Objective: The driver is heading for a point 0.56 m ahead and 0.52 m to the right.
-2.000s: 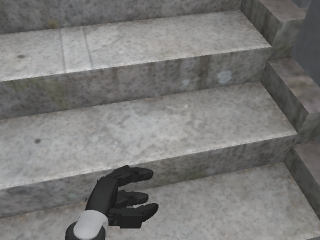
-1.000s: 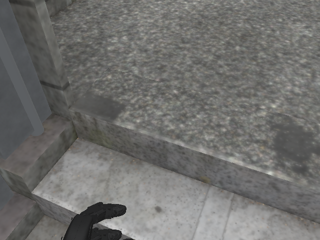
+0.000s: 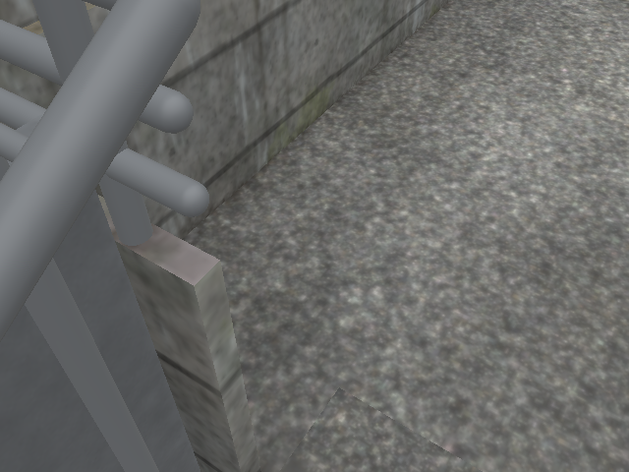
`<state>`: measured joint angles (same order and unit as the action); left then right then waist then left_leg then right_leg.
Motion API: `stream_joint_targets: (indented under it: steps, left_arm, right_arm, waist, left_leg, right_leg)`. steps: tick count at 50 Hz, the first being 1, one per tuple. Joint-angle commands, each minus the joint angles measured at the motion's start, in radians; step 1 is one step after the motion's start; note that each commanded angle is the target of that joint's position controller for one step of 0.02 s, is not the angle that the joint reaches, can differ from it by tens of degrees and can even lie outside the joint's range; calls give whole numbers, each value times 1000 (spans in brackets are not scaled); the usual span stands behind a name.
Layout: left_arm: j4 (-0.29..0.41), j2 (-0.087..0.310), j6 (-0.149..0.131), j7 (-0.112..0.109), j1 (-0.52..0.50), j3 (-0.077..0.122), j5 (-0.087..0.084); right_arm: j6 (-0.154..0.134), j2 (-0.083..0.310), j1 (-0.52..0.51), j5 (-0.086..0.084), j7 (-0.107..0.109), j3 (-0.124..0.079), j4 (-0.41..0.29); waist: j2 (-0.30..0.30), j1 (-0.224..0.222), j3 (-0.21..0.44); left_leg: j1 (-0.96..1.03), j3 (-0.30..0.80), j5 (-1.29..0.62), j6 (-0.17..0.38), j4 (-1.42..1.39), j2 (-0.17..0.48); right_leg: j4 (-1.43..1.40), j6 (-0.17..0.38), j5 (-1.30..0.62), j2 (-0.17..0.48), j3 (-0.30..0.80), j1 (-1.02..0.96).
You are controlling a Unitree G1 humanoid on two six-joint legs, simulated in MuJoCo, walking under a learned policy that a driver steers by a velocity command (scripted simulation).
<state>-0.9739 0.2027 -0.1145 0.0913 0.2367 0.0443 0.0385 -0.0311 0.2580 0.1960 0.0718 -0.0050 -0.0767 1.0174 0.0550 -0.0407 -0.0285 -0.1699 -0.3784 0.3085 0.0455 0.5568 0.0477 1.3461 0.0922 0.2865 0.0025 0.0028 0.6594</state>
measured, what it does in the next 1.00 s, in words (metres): climbs, turning right: right foot, then left foot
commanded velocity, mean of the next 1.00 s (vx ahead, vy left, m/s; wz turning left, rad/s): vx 0.43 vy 0.00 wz -0.58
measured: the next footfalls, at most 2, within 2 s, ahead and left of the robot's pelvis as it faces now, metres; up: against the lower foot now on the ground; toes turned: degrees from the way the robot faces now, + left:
right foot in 0.08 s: +0.11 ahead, -0.06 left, +0.00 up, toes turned +5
left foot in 0.38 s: +0.20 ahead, +0.16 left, +0.00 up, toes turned -18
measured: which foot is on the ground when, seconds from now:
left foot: down 0.00-0.06, up 0.08-0.36, down 0.38-0.88, up 0.90-1.00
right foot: up 0.00-0.06, down 0.08-0.40, up 0.42-0.86, down 0.88-1.00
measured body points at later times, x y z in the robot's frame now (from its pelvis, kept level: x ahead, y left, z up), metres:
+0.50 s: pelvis +0.15 +0.03 +0.01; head +0.13 +0.04 +0.46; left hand +0.27 +0.24 -0.13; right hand +0.19 -0.23 -0.11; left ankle +0.16 +0.17 -0.72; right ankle +0.05 -0.09 -0.50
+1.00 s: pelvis +0.14 -0.20 +0.03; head +0.15 -0.23 +0.48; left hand +0.41 -0.07 -0.05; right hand +0.14 -0.53 -0.06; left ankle +0.17 +0.07 -0.54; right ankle +0.19 -0.32 -0.56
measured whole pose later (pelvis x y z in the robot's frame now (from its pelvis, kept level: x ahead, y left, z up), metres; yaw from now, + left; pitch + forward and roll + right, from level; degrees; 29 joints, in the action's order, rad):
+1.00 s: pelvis +0.14 -0.20 +0.03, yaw -36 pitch +5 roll +3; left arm -0.67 0.29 -0.08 0.08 0.22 0.01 -0.02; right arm -0.11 0.30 0.13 0.01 -0.03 -0.09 0.69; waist 0.00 -0.04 0.05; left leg -0.48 0.22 0.22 -0.02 1.43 0.00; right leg 1.44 0.07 0.52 -0.07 0.00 1.00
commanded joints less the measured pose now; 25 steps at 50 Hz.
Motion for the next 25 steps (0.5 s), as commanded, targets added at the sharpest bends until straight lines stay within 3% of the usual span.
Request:
stream_joint_targets:
  steps: [1, 2, 3, 4, 5, 6, 7, 8, 9, 10, 11, 12, 13, 14, 15, 16, 17, 18, 19, 20, 21, 22, 23, 24, 25]
  left_arm:
    - [-179, 42, 11, 16, 472, 22, 6]
    - [-254, 41, 23, 8, 613, 24, 0]
    - [-289, 42, 38, -7, 697, 30, 9]
    - [-285, 0, 66, -4, 629, -5, 59]
    - [-144, 151, 80, -17, 405, -12, 29]
    - [-91, 189, 91, -34, 328, 5, 15]
    - [-9, 194, 58, -30, 128, 15, -14]
    - [-22, 104, 49, -23, 147, -11, -10]
    - [-36, 82, 35, -31, 122, -27, 12]
    - [-34, 48, 26, -36, 122, -50, 18]
    - [-40, 15, 23, -43, 143, -65, 16]
    - [-26, -4, 15, -49, 165, -77, 0]
    - [-38, 26, 4, -63, 219, -76, -9]
    - [-16, 111, 38, -71, 175, -48, -1]
    - [62, 104, 35, -85, 60, -40, -8]
    - [91, 171, 40, -69, 38, -9, -4]
    - [87, 176, 49, -47, 51, 8, 9]
    - [125, 179, 46, -24, -13, 10, 7]
    - [84, 208, 70, 4, 79, 41, -19]
    - [78, 141, 65, 41, 107, 32, -18]
    - [108, -13, 88, 68, 349, -1, -24]
    - [78, 79, 146, 55, 343, 24, -42]
    - [102, 96, 175, 33, 324, 55, -37]
    - [141, 151, 192, 15, 247, 49, -52]
    - [175, 143, 177, -23, 176, 51, -46]
  right_arm:
    - [-44, 67, -592, 60, -50, 9, -302]
    - [-25, 44, -563, 67, -78, 17, -296]
    - [-5, 27, -590, 79, -91, 28, -274]
    - [24, -77, -495, 46, -137, 46, -212]
    - [24, -114, -222, 41, -161, 40, -211]
    - [0, -39, -90, 11, -154, 14, -195]
    - [-14, 17, -75, -1, -113, 20, -190]
    - [-16, 101, -175, 4, -66, 2, -181]
    - [-6, 96, -203, 28, -48, 23, -182]
    - [6, 112, -202, 24, -33, 18, -152]
    - [7, 117, -225, 40, -20, 25, -163]
    - [5, 138, -279, 50, -10, 26, -183]
    - [3, 137, -338, 38, 16, 27, -294]
    - [2, 127, -474, 10, -17, 45, -451]
    - [-3, 144, -455, 4, -11, 48, -446]
    - [5, 64, -381, 17, -18, 65, -411]
    - [15, 7, -189, -4, -9, 73, -360]
    - [37, 17, 93, 6, 0, 50, -254]
    - [53, 35, 228, -6, 17, 34, -253]
    - [41, 90, 445, 32, 15, 0, -136]
    - [42, 236, 339, 24, -43, -12, -185]
    - [60, 174, 66, 80, -99, -13, -252]
    - [51, 65, -222, 19, -167, 20, -331]
    - [52, -18, -329, 8, -205, 58, -378]
    - [34, -57, -425, 7, -196, 84, -392]
  waist:
    - [-86, -255, -51]
    - [-101, -280, -29]
    - [-94, -334, -64]
    - [97, -248, -88]
    - [241, -18, 66]
    - [199, 14, 210]
    - [184, 50, 26]
    - [-47, -14, 14]
    - [-171, -7, 6]
    - [-178, 13, 17]
    - [-157, -13, 22]
    - [-134, -35, 94]
    - [-135, -31, 202]
    - [-57, 19, 227]
    - [-112, 28, 265]
    - [-43, 60, 260]
    - [37, 107, 241]
    - [-15, 224, 201]
    - [-47, 275, 210]
    - [-113, 237, 286]
    - [-487, 28, 446]
    - [-278, 42, 295]
    - [-249, -28, 106]
    - [-74, -12, 55]
    - [-36, -25, -7]
  left_leg:
    - [-196, 52, -519, 74, -3, 150]
    - [-201, 58, -541, 116, 169, 149]
    - [-349, 85, -436, 115, 540, 80]
    - [-677, 180, 99, 128, 1091, -45]
    - [-734, 422, 79, 105, 1327, -195]
    - [-699, 558, 78, 60, 1363, -200]
    - [-824, 557, 30, -10, 1339, -151]
    - [-947, 557, -11, -30, 1553, -135]
    - [-1015, 569, -96, -28, 1546, -98]
    - [-997, 587, -195, -6, 1537, -59]
    - [-1009, 580, -175, 7, 1518, -52]
    - [-971, 548, -72, 5, 1473, -48]
    - [-931, 518, 123, -27, 1423, -59]
    - [-666, 495, 273, 41, 1209, -67]
    - [-438, 470, 212, 23, 750, -2]
    - [-236, 358, 178, -15, 559, -49]
    - [21, 363, -198, -72, 403, -42]
    - [151, 372, -342, -125, 193, -28]
    - [286, 400, -364, -98, -114, -85]
    - [406, 475, -520, 29, -172, 12]
    - [583, 1083, -1557, 475, -63, 417]
    - [476, 1229, -1272, 487, -232, 532]
    - [285, 987, -910, 418, -233, 502]
    - [307, 933, -844, 391, -335, 493]
    - [291, 765, -832, 322, -316, 433]
  right_leg:
    - [-384, -31, -118, -4, -1, -399]
    - [-598, -27, -121, -26, 12, -518]
    - [-785, 13, -154, -43, 15, -630]
    - [-781, 142, -415, -27, 162, -660]
    - [-774, 285, -901, 30, 566, -502]
    - [-871, 394, -656, 118, 764, -467]
    - [-972, 381, 41, 144, 944, -258]
    - [-985, 371, 274, 127, 992, -272]
    - [-927, 328, 281, 119, 932, -264]
    - [-929, 298, 253, 83, 894, -189]
    - [-906, 287, 194, 47, 812, -187]
    - [-876, 272, 75, 19, 719, -220]
    - [-840, 255, -182, 28, 709, -268]
    - [-882, 141, -471, -59, 550, -110]
    - [-871, 81, -422, -104, 420, 13]
    - [-914, 140, -655, -128, 403, 99]
    - [-898, 157, -728, -145, 441, 185]
    - [-832, 163, -755, -138, 448, 103]
    - [-705, 166, -859, -173, 445, 41]
    - [-389, 118, -743, -196, 335, -9]
    - [82, 18, -22, -336, 293, 206]
    - [567, -17, -1, -281, 308, 459]
    - [873, -39, -25, -207, 297, 589]
    - [866, -58, -27, -205, 325, 618]
    - [778, -70, -18, -205, 355, 659]
Velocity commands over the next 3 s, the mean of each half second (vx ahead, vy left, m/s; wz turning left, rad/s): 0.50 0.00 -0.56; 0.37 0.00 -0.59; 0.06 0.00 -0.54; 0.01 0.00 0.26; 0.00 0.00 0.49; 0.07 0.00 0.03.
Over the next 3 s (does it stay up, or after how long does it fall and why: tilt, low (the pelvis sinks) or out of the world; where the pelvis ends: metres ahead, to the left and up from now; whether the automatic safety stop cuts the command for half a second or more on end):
stays up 0.31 -0.26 0.18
